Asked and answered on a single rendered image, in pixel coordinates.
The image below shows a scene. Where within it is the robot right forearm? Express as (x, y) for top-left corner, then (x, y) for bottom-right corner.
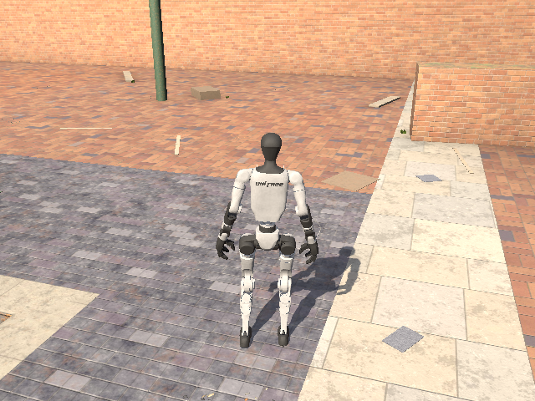
(300, 204), (317, 244)

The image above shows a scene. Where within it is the robot left hand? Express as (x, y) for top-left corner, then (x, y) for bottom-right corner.
(216, 237), (235, 260)

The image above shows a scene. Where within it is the left robot foot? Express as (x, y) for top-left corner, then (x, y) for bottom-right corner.
(239, 326), (252, 348)

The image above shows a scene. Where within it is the robot right upper arm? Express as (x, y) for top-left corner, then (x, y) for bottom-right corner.
(288, 170), (308, 217)

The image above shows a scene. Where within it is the robot right thigh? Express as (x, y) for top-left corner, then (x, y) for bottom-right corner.
(278, 233), (296, 292)

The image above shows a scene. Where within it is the robot right hand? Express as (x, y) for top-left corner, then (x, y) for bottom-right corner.
(299, 241), (318, 264)

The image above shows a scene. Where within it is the robot left forearm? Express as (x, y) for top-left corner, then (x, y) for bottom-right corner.
(218, 202), (237, 241)

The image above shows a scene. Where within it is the robot left upper arm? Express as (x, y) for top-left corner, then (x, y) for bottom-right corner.
(229, 168), (252, 215)

